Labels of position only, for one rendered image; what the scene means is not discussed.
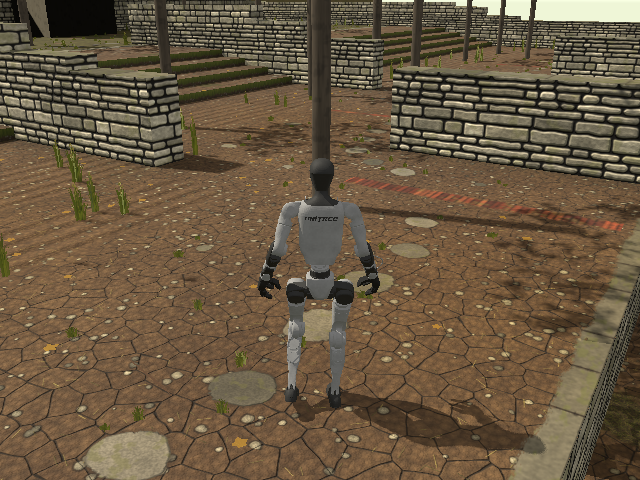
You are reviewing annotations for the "humanoid robot head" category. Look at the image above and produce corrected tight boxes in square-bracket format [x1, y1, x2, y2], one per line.
[304, 158, 339, 206]

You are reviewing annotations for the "robot left foot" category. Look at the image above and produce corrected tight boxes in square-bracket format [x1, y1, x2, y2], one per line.
[284, 384, 299, 402]

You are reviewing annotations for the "robot left hand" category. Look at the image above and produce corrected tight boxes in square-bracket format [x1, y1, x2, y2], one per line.
[257, 277, 281, 299]

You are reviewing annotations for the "robot right hand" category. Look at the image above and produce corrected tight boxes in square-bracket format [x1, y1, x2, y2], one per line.
[357, 276, 380, 296]

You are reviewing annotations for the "robot right forearm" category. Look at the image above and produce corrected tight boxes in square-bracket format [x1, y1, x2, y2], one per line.
[359, 242, 378, 279]

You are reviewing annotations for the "robot right upper arm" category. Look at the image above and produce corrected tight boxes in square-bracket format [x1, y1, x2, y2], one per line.
[342, 202, 370, 258]

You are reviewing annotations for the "robot left forearm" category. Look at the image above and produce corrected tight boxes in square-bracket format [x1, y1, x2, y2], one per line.
[260, 241, 281, 281]

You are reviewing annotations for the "robot left upper arm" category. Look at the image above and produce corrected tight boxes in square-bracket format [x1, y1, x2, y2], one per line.
[271, 201, 301, 257]

